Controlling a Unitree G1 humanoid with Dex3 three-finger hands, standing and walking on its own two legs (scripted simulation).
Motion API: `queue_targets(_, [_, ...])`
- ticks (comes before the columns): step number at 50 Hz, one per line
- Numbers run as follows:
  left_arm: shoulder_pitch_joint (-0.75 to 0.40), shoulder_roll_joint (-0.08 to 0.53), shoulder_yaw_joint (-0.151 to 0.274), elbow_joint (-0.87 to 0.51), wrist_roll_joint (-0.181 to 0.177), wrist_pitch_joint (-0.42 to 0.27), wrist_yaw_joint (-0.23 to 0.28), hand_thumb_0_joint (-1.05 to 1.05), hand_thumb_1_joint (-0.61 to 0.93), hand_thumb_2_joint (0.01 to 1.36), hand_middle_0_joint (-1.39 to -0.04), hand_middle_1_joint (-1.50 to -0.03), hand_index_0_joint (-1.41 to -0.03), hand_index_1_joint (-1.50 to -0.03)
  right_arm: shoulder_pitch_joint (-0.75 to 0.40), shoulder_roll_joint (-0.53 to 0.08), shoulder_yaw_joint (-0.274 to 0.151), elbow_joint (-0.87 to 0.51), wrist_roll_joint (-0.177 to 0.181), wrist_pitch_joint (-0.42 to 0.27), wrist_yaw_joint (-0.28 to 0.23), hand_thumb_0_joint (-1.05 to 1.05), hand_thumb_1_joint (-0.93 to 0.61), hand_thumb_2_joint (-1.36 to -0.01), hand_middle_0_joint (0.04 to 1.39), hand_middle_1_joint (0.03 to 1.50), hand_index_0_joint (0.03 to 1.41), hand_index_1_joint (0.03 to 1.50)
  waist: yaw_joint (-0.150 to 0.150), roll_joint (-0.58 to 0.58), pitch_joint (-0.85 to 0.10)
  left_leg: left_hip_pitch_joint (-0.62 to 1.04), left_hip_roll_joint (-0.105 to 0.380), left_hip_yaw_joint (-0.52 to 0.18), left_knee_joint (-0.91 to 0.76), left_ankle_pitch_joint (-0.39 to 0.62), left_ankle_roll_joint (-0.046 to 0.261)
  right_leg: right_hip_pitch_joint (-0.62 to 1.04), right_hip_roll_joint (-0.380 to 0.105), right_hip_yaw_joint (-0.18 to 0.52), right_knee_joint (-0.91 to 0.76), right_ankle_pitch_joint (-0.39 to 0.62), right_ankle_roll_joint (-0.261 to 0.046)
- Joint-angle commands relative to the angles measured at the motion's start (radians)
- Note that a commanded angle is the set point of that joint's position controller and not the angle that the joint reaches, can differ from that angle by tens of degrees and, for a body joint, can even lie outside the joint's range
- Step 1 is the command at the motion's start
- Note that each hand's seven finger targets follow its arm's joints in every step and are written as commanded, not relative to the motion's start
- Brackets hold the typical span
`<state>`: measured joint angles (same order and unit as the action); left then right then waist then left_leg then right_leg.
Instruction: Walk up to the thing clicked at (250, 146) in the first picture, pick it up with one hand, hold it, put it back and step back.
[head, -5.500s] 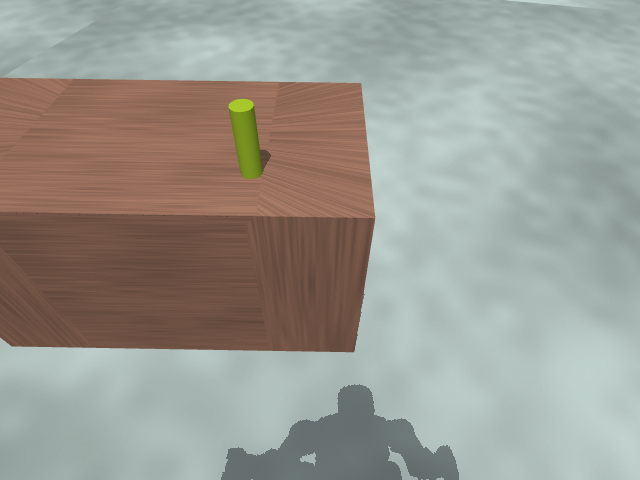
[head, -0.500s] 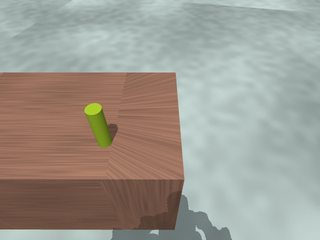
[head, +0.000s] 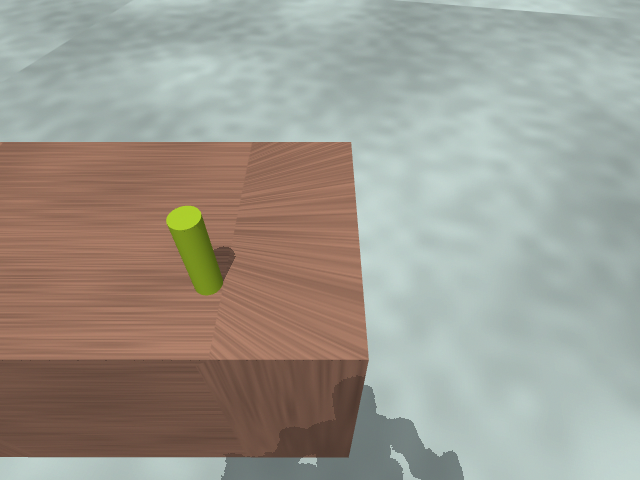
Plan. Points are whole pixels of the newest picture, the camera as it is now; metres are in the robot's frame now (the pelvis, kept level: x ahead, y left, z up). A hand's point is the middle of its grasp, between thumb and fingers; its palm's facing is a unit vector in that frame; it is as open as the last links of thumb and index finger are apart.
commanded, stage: stand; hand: left
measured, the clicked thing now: (197, 253) +0.49 +0.22 -0.04
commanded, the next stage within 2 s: rise first in 0.24 s
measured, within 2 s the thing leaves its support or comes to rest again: neither
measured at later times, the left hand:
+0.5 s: hand out of the picture +0.14 +0.24 -0.14, palm faces +0.10 -0.94 -0.32, open 9.1 cm
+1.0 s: hand (121, 453) +0.18 +0.25 -0.05, palm faces +0.21 -0.92 -0.32, open 17.2 cm
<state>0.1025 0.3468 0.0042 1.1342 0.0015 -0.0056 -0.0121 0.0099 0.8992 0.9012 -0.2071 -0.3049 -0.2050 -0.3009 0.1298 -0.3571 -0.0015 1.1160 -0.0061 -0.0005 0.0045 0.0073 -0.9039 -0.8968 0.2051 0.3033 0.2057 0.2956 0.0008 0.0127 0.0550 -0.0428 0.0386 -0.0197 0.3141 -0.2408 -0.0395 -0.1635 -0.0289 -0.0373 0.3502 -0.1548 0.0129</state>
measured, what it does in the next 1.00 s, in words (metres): stands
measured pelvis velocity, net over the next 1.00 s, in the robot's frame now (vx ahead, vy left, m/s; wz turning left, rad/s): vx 0.01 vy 0.02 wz -0.01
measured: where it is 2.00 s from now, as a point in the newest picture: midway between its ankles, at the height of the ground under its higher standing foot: outside the picture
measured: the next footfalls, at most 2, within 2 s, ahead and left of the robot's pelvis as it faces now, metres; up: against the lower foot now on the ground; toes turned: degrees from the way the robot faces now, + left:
none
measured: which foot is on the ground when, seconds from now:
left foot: down 0.00-1.00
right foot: down 0.00-1.00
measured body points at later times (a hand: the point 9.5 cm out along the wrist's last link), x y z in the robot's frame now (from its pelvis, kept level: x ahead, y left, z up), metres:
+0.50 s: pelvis -0.02 +0.00 -0.01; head +0.03 +0.00 +0.44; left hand +0.13 +0.29 -0.12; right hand +0.12 -0.29 -0.13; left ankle -0.04 +0.15 -0.75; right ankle +0.02 -0.13 -0.75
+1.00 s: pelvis +0.01 +0.02 -0.01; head +0.02 +0.01 +0.44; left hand +0.17 +0.30 -0.03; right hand +0.16 -0.24 -0.10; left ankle -0.04 +0.15 -0.75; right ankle +0.02 -0.13 -0.75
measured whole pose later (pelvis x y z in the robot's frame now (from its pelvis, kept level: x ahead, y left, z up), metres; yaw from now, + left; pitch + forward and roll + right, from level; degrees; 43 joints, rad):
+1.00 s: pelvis +0.01 +0.02 -0.01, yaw -1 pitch +0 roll -1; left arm 0.33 0.27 0.12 0.33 -0.04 -0.08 0.07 0.00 -0.48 0.06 -0.06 -0.06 -0.06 -0.06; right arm 0.23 -0.21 -0.08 0.63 0.03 -0.10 -0.06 0.00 0.41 -0.06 0.06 0.06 0.06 0.05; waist 0.03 0.03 0.02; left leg -0.11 0.03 -0.01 0.43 -0.31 -0.02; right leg -0.22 -0.04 -0.02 0.41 -0.19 0.03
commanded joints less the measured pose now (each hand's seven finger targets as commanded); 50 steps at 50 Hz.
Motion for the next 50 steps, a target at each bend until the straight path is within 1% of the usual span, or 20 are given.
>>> queue_targets(1, [-0.032,0.218,0.037,-0.053,0.005,-0.023,0.017,0.000,0.900,0.900,-0.200,-0.300,-0.200,-0.301,-0.018,-0.213,-0.036,-0.059,-0.003,-0.022,-0.014,0.000,-0.900,-0.900,0.200,0.300,0.200,0.300,0.002,0.003,-0.073,-0.075,0.094,-0.046,-0.054,0.168,0.047,0.086,-0.109,0.093,-0.038,0.183,-0.031])
queue_targets(16, [-0.035,0.222,0.040,-0.059,0.006,-0.026,0.018,0.000,0.900,0.900,-0.200,-0.300,-0.200,-0.301,-0.028,-0.210,-0.038,-0.063,-0.004,-0.022,-0.013,0.000,-0.900,-0.900,0.200,0.300,0.200,0.300,0.002,-0.007,-0.070,-0.064,0.097,-0.044,-0.056,0.152,0.050,0.083,-0.107,0.096,-0.042,0.170,-0.030])
queue_targets(17, [-0.039,0.225,0.041,-0.060,0.007,-0.025,0.018,0.000,0.820,0.820,-0.120,-0.220,-0.120,-0.221,-0.023,-0.207,-0.038,-0.064,-0.006,-0.022,-0.013,0.000,-0.820,-0.820,0.120,0.220,0.120,0.220,0.000,-0.017,-0.072,-0.062,0.099,-0.043,-0.057,0.159,0.049,0.077,-0.108,0.096,-0.040,0.164,-0.031])
queue_targets(18, [-0.390,0.006,0.008,-0.411,-0.074,-0.102,0.023,0.000,0.740,0.740,-0.040,-0.140,-0.040,-0.141,-0.374,-0.016,-0.007,-0.415,0.095,-0.140,-0.029,0.000,-0.740,-0.740,0.046,0.140,0.049,0.140,-0.041,0.007,-0.079,-0.213,-0.043,0.060,0.057,0.100,0.033,-0.041,0.009,-0.005,0.028,0.056,-0.015])
queue_targets(19, [-0.356,0.096,0.020,-0.465,-0.107,-0.139,0.051,0.000,0.660,0.660,-0.051,-0.060,-0.020,-0.078,-0.350,-0.046,0.000,-0.440,0.109,-0.160,-0.043,0.000,-0.660,-0.660,0.046,0.060,0.049,0.060,0.006,-0.015,-0.117,-0.170,-0.035,0.045,0.017,0.054,0.031,0.033,0.006,-0.007,0.013,-0.006,-0.019])
queue_targets(20, [-0.208,0.163,0.054,-0.360,-0.102,-0.134,0.067,0.000,0.580,0.580,-0.057,-0.054,-0.033,-0.080,-0.249,-0.145,-0.051,-0.363,0.106,-0.151,-0.061,0.000,-0.580,-0.580,0.046,0.054,0.049,0.054,-0.005,-0.020,-0.062,-0.191,-0.033,0.052,0.011,0.023,0.033,0.013,0.014,-0.008,0.006,-0.025,-0.021])
queue_targets(21, [-0.151,0.202,0.089,-0.292,-0.097,-0.118,0.078,0.000,0.500,0.500,-0.070,-0.063,-0.056,-0.078,-0.208,-0.165,-0.083,-0.276,0.099,-0.137,-0.073,0.000,-0.500,-0.500,0.047,0.053,0.049,0.053,0.002,-0.021,-0.061,-0.243,-0.040,0.056,0.052,0.033,0.032,-0.016,0.016,-0.010,0.033,-0.010,-0.020])
queue_targets(22, [-0.126,0.275,0.166,-0.303,-0.090,-0.109,0.092,0.000,0.420,0.420,-0.068,-0.064,-0.057,-0.075,-0.195,-0.239,-0.158,-0.258,0.090,-0.134,-0.086,0.000,-0.420,-0.420,0.047,0.053,0.050,0.053,0.010,-0.021,-0.131,-0.235,-0.040,0.060,0.079,0.067,0.034,-0.003,0.015,-0.010,0.060,0.028,-0.017])
queue_targets(24, [-0.124,0.178,0.144,-0.309,-0.068,-0.123,0.090,0.000,0.260,0.267,-0.063,-0.067,-0.059,-0.071,-0.182,-0.129,-0.138,-0.236,0.061,-0.141,-0.082,0.000,-0.260,-0.260,0.048,0.053,0.050,0.053,0.015,0.017,-0.218,-0.231,-0.043,0.057,0.101,0.112,0.036,0.025,0.009,0.001,0.086,0.089,-0.017])
queue_targets(27, [0.116,0.163,0.193,-0.356,-0.041,-0.103,0.091,0.000,0.112,0.201,-0.062,-0.070,-0.071,-0.059,0.045,-0.141,-0.208,-0.236,0.047,-0.123,-0.081,0.000,-0.041,-0.190,0.049,0.053,0.051,0.053,0.007,0.023,-0.278,-0.168,-0.044,0.061,0.093,0.242,0.031,0.055,0.021,-0.012,0.080,0.200,-0.019])
queue_targets(30, [0.105,0.160,0.216,-0.476,-0.038,-0.101,0.086,0.000,-0.090,0.139,-0.062,-0.073,-0.073,-0.060,0.038,-0.064,-0.172,-0.317,0.050,-0.110,-0.071,0.000,0.127,-0.144,0.051,0.052,0.051,0.052,0.027,-0.011,-0.255,-0.182,-0.051,0.071,0.081,0.243,0.036,0.073,0.016,-0.017,0.053,0.201,-0.011])
queue_targets(33, [-0.026,0.070,0.146,-0.656,-0.048,-0.107,0.082,0.000,-0.248,0.116,-0.058,-0.062,-0.059,-0.060,-0.123,-0.009,-0.120,-0.477,0.054,-0.118,-0.071,0.000,0.233,-0.116,0.051,0.052,0.051,0.052,0.023,-0.022,-0.215,-0.181,-0.043,0.065,0.060,0.183,0.038,0.025,0.014,-0.018,0.038,0.130,-0.013])
queue_targets(36, [0.003,0.121,0.174,-0.767,-0.043,-0.116,0.099,0.000,-0.431,0.072,-0.054,-0.057,-0.052,-0.058,-0.111,-0.059,-0.142,-0.565,0.048,-0.133,-0.085,0.000,0.379,-0.075,0.052,0.051,0.051,0.051,0.021,-0.005,-0.217,-0.168,-0.037,0.058,0.048,0.162,0.036,0.039,0.019,-0.022,0.035,0.101,-0.016])
queue_targets(38, [0.016,0.103,0.161,-0.830,-0.041,-0.123,0.104,0.000,-0.533,0.042,-0.057,-0.054,-0.055,-0.056,-0.066,-0.032,-0.130,-0.549,0.044,-0.137,-0.088,0.000,0.446,-0.056,0.052,0.051,0.051,0.051,0.026,0.008,-0.190,-0.161,-0.037,0.061,0.047,0.168,0.034,0.038,0.021,-0.024,0.034,0.106,-0.017])
queue_targets(41, [0.099,0.110,0.185,-0.871,-0.037,-0.123,0.107,0.000,-0.572,0.037,-0.060,-0.060,-0.058,-0.062,0.024,-0.042,-0.143,-0.578,0.037,-0.143,-0.091,0.000,0.466,-0.051,0.053,0.050,0.051,0.050,0.011,-0.002,-0.187,-0.137,-0.033,0.060,0.052,0.211,0.031,0.055,0.024,-0.031,0.038,0.148,-0.018])
queue_targets(42, [0.127,0.106,0.188,-0.884,-0.038,-0.122,0.107,0.000,-0.564,0.030,-0.056,-0.059,-0.057,-0.057,0.018,-0.016,-0.120,-0.588,0.040,-0.144,-0.087,0.000,0.482,-0.047,0.053,0.050,0.051,0.050,0.028,0.008,-0.163,-0.144,-0.033,0.059,0.049,0.213,0.031,0.058,0.023,-0.032,0.038,0.145,-0.020])
queue_targets(43, [0.145,0.080,0.167,-0.927,-0.038,-0.126,0.102,0.000,-0.560,0.029,-0.054,-0.057,-0.055,-0.056,0.028,-0.008,-0.121,-0.602,0.037,-0.145,-0.084,0.000,0.486,-0.045,0.053,0.050,0.051,0.050,0.023,0.024,-0.184,-0.131,-0.034,0.062,0.056,0.249,0.028,0.074,0.021,-0.032,0.044,0.180,-0.022])
queue_targets(44, [0.160,0.122,0.214,-0.933,-0.040,-0.124,0.105,0.000,-0.558,0.028,-0.051,-0.054,-0.051,-0.053,0.036,-0.033,-0.138,-0.595,0.037,-0.143,-0.086,0.000,0.497,-0.042,0.053,0.050,0.051,0.050,0.029,0.023,-0.173,-0.130,-0.032,0.058,0.050,0.249,0.026,0.066,0.025,-0.036,0.045,0.172,-0.023])
queue_targets(45, [0.170,0.094,0.188,-0.952,-0.040,-0.125,0.100,0.000,-0.561,0.027,-0.054,-0.058,-0.055,-0.056,0.046,-0.017,-0.125,-0.623,0.037,-0.144,-0.083,0.000,0.498,-0.043,0.052,0.050,0.051,0.050,0.022,0.011,-0.161,-0.129,-0.030,0.059,0.052,0.264,0.025,0.076,0.025,-0.038,0.041,0.184,-0.022])
queue_targets(50, [0.217,0.098,0.211,-1.024,-0.043,-0.124,0.086,0.000,-0.557,0.023,-0.050,-0.054,-0.052,-0.051,0.078,-0.025,-0.148,-0.627,0.035,-0.138,-0.072,0.000,0.512,-0.039,0.052,0.050,0.051,0.050,0.022,0.026,-0.125,-0.127,-0.030,0.057,0.038,0.246,0.025,0.069,0.025,-0.042,0.034,0.168,-0.025])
